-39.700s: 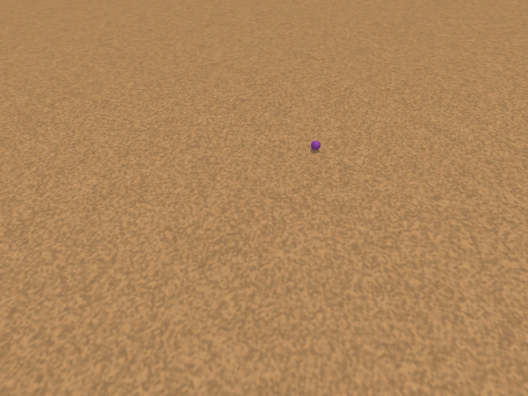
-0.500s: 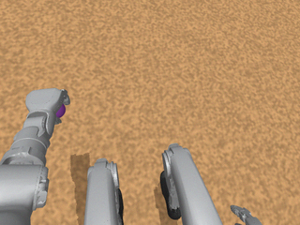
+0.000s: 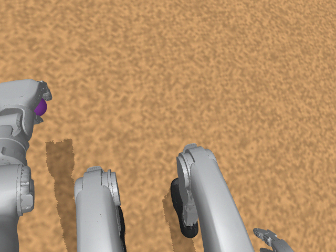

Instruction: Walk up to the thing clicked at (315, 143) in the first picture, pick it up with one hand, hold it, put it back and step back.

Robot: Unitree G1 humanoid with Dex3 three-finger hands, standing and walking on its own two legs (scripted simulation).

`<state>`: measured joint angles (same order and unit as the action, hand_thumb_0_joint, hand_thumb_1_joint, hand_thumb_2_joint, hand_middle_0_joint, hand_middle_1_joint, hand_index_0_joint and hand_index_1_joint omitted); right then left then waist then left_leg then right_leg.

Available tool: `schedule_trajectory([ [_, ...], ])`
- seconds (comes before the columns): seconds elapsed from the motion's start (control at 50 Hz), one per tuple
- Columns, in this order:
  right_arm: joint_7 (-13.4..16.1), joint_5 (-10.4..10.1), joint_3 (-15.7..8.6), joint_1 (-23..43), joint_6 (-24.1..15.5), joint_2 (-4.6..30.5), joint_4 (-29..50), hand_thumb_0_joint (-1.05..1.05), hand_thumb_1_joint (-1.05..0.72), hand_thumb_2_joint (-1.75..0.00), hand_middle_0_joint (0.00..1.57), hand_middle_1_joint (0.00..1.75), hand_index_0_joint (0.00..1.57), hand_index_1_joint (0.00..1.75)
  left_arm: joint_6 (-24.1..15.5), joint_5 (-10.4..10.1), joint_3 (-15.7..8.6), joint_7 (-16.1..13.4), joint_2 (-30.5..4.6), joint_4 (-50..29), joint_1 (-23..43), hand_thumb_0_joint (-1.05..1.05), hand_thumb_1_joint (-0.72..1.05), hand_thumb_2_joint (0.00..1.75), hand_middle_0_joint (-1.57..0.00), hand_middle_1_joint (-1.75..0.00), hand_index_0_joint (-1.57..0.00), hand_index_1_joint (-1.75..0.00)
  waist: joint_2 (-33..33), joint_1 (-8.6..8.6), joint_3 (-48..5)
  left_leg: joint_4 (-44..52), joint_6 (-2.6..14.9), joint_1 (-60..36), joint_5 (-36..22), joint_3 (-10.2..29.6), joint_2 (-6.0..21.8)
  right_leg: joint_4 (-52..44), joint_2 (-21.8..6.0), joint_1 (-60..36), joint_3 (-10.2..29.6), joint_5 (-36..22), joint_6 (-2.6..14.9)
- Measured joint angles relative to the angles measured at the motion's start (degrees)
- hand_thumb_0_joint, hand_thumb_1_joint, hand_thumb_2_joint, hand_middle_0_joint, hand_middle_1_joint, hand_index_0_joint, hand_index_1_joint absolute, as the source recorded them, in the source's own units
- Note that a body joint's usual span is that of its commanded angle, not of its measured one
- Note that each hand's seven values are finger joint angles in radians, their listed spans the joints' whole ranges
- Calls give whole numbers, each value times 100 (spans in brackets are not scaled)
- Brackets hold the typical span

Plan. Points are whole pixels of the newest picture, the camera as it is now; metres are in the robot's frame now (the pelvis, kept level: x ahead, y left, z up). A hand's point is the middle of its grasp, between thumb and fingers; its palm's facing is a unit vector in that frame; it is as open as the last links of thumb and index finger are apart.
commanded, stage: crouch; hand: left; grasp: from above
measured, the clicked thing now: (34, 106) +0.50 +0.26 -0.19
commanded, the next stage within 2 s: lower in 0.40 s
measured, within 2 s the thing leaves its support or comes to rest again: neither
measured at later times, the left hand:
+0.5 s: hand (37, 111) +0.49 +0.26 -0.21, palm faces -0.45 -0.03 -0.89, open 7.5 cm
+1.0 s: hand (45, 115) +0.50 +0.26 -0.26, palm faces -0.45 -0.05 -0.89, open 7.5 cm
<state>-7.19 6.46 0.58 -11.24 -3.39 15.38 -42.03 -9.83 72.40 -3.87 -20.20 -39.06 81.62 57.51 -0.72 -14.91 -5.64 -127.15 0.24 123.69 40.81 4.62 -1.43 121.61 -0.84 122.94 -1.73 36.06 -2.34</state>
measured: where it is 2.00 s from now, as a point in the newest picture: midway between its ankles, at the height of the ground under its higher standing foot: (152, 231)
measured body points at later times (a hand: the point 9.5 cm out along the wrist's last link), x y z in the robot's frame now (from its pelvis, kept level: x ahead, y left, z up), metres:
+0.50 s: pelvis +0.00 +0.00 -0.04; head +0.25 +0.06 +0.32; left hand +0.51 +0.26 -0.16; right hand +0.01 -0.27 -0.14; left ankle +0.07 +0.12 -0.36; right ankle +0.11 -0.13 -0.36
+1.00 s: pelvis +0.00 +0.00 -0.07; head +0.26 +0.07 +0.28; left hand +0.52 +0.26 -0.21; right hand +0.00 -0.27 -0.15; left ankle +0.07 +0.12 -0.36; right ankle +0.11 -0.13 -0.36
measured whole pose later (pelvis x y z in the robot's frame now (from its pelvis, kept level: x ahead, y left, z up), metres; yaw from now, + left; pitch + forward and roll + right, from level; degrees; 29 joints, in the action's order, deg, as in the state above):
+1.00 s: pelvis +0.00 +0.00 -0.07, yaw -4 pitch +33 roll -10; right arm -9.4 10.1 8.7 -10.8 -5.1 17.4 -39.9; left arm -12.8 77.0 -6.9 -25.6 -50.4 91.4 62.4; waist 2.4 -20.1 2.1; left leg -141.6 0.2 134.0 41.1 8.5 -1.8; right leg 132.7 0.1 131.6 -4.8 34.8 -3.1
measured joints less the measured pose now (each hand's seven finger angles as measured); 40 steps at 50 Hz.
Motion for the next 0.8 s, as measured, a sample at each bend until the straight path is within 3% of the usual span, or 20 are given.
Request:
schedule_trajectory([
  [0.38, -103, 140, 374, -25, -24, 61, 22, 0, -91, -90, 20, 30, 20, 30, -157, 209, -114, -156, -495, 573, 358, -1, 31, 34, -71, -68, -85, -56, 62, -238, 292, -710, -25, 549, 1, 128, -10, 611, 40, 516, -92, -60, -11],
  [0.64, -129, 146, 534, 48, -33, 115, 102, 0, -92, -90, 20, 30, 20, 30, -134, 163, -33, -158, -690, 739, 475, -1, 30, 33, -75, -64, -87, -54, 133, -306, 412, -957, -20, 722, 27, 204, -19, 791, 53, 652, -155, -61, -28],
  [0.8, -172, 246, 649, 79, -91, 182, 203, 0, -92, -90, 20, 30, 20, 30, -275, 291, -157, -251, -930, 857, 500, -2, 30, 31, -77, -62, -88, -53, 232, -414, 629, -1197, -25, 871, 3, 293, -32, 958, 68, 757, -228, -110, -40],
])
